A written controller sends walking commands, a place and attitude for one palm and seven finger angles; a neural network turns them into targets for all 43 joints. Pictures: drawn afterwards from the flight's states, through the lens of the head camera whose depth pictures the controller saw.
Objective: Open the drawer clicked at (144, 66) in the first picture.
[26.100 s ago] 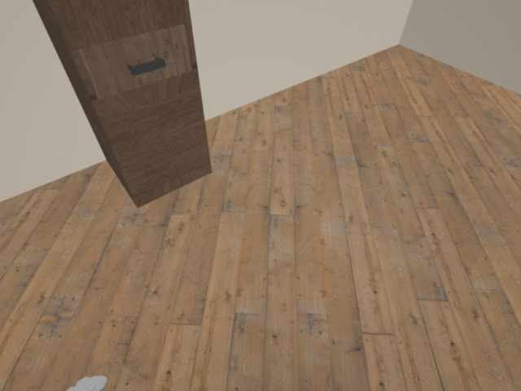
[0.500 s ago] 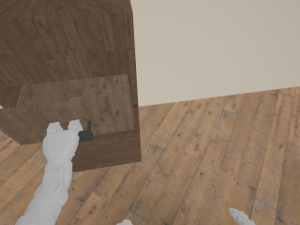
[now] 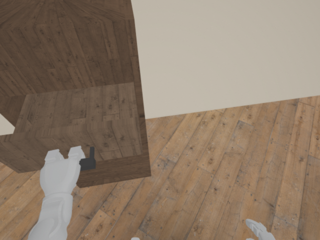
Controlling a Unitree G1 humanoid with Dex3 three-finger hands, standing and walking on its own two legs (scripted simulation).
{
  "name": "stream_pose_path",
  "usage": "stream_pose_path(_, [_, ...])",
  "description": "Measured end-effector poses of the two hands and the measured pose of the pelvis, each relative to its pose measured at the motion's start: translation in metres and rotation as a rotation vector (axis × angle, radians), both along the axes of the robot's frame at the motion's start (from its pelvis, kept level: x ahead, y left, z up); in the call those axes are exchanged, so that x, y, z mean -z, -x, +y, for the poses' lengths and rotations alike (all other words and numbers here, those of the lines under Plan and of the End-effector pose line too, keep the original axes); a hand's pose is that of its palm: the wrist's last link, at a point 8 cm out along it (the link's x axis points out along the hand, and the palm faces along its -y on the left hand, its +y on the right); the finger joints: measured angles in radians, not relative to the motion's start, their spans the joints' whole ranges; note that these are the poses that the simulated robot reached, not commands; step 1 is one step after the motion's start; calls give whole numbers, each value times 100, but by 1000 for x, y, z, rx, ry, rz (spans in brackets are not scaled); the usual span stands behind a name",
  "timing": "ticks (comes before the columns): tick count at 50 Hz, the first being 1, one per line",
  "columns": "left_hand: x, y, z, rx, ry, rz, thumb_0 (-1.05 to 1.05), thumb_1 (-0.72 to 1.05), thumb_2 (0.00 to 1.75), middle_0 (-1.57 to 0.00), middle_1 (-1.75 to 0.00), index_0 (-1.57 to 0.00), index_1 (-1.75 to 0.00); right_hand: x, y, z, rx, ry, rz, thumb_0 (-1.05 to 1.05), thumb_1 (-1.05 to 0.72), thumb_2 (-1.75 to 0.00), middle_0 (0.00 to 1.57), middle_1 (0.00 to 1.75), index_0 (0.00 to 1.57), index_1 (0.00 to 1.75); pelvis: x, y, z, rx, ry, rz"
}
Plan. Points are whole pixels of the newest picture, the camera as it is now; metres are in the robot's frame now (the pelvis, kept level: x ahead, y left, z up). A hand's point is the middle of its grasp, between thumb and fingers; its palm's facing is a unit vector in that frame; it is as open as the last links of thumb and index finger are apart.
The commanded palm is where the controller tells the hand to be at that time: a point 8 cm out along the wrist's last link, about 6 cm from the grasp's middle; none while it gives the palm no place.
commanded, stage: pull the drawer open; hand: left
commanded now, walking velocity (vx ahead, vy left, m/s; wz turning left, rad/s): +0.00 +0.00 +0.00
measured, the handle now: (71, 159) +0.33 +0.26 -0.02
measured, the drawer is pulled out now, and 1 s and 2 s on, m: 0.15 0.28 0.30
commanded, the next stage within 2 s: open the thumb to release the handle in 1.66 s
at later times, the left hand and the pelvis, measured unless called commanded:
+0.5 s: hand (67, 209) +0.21 +0.24 -0.04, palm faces -0.03 -0.06 -1.00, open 5.7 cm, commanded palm +0.17 +0.24 +0.01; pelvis -0.01 -0.01 -0.01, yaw +1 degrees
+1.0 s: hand (64, 235) +0.15 +0.23 -0.04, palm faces -0.03 -0.07 -1.00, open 5.7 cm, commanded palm +0.12 +0.23 +0.01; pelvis -0.01 -0.02 -0.01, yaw +1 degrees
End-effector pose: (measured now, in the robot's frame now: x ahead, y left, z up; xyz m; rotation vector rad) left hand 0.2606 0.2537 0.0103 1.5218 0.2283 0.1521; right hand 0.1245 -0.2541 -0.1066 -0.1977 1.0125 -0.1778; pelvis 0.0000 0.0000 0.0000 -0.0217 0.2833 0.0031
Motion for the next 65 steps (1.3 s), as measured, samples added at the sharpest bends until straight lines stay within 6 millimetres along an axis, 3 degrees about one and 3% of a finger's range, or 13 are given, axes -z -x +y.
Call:
stream_pose_path(22, [0, 66, -14, -16, 8, -14, 3, 69, 79, -30, -134, -42, -134, -8, -49, 13, -108, -29, -135, 1, -90, -90, 20, 30, 20, 30, 5, 4, -7, -12, -9, -34])
stream_pose_path(48, [-1, 124, -25, -22, 27, -8, 3, 69, 76, -31, -133, -42, -134, -6, -56, 11, -148, -37, -169, 1, -90, -90, 20, 30, 20, 30, 14, 11, -15, -5, -20, -41])
stream_pose_path(65, [-4, 149, -30, -27, 40, 21, 4, 69, 73, -29, -132, -42, -134, -7, -64, 15, -176, -60, -214, 1, -90, -90, 20, 30, 20, 30, 17, 14, -22, -3, -27, -43])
